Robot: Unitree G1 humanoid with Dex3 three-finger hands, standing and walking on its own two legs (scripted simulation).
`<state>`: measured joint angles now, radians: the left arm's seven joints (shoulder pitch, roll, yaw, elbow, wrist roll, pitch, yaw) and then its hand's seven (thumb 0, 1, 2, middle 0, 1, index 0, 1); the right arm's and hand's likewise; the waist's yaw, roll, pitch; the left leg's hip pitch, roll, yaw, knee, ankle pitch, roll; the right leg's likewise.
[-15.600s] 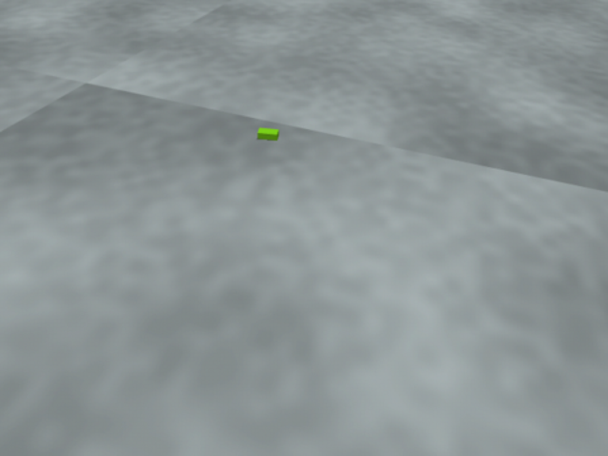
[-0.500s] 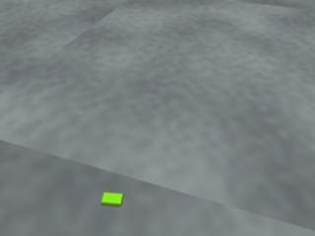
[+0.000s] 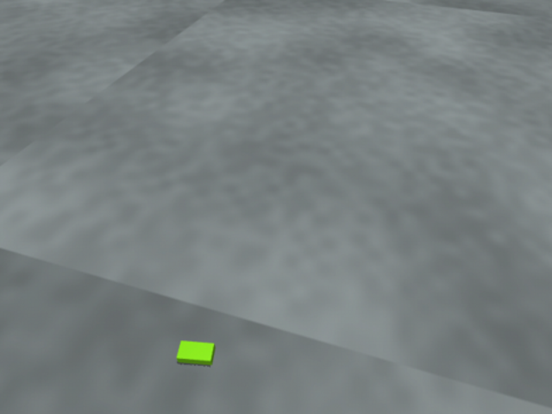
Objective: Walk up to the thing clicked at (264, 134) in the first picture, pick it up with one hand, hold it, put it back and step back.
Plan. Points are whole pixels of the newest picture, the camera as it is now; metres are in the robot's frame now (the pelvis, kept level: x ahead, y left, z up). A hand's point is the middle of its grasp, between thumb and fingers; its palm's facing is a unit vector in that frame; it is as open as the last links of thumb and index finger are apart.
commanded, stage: stand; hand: left
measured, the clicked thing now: (196, 352) +0.52 +0.27 -0.76
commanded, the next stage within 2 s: walk up in 1.04 s
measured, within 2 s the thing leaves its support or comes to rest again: neither
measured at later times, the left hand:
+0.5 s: hand out of the picture +0.08 +0.25 -0.15, palm faces -0.02 -0.94 -0.35, open 7.4 cm
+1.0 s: hand out of the picture +0.07 +0.25 -0.15, palm faces -0.02 -0.94 -0.35, open 7.4 cm
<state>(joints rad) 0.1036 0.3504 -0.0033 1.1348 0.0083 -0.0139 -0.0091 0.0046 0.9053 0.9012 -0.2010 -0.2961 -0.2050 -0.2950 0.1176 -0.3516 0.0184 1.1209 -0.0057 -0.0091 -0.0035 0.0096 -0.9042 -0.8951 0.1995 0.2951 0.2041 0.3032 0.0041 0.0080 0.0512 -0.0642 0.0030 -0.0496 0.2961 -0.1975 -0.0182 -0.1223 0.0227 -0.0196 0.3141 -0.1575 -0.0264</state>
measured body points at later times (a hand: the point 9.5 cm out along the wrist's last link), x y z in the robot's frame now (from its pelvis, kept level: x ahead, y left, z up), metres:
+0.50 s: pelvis +0.00 +0.00 +0.00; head +0.01 -0.01 +0.45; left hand +0.08 +0.30 -0.13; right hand +0.07 -0.30 -0.14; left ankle -0.02 +0.13 -0.75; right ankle +0.01 -0.10 -0.75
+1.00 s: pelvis +0.00 -0.01 +0.00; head +0.00 -0.01 +0.45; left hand +0.07 +0.30 -0.13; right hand +0.06 -0.31 -0.14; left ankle -0.02 +0.13 -0.75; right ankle +0.01 -0.10 -0.75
